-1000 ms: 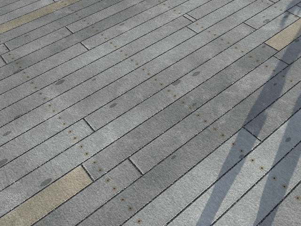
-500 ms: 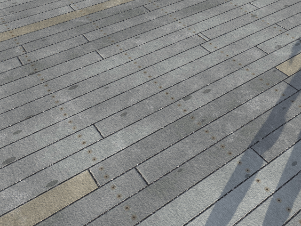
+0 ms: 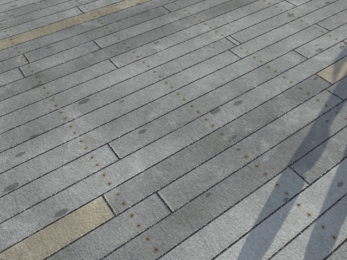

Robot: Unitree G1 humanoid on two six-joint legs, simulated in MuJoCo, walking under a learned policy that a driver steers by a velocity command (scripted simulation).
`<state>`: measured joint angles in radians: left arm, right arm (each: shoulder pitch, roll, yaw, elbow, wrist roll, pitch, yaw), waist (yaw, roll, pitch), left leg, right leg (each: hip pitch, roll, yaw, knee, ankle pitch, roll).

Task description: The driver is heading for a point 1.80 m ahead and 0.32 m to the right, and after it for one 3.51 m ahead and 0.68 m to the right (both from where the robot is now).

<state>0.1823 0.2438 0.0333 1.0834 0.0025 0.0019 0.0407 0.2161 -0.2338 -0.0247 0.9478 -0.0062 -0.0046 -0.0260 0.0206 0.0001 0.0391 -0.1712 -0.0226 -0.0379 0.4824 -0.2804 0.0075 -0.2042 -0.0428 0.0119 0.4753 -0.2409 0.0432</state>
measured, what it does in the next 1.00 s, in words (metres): stands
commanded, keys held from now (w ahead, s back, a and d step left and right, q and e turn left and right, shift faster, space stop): no key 0.92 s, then w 0.08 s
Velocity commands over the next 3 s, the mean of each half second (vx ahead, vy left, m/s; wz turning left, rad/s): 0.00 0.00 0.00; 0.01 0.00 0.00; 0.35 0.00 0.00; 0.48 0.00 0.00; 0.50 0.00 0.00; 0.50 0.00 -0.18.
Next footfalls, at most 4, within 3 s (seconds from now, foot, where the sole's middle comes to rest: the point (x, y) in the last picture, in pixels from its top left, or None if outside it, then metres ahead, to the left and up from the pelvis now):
1.62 left None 0.44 0.10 -0.78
2.18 right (220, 208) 0.74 -0.15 -0.78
2.72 left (166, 148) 1.05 0.09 -0.78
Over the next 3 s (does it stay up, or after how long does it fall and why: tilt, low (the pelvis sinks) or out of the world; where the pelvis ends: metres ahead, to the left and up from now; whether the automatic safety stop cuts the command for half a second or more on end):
stays up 1.02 0.01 0.01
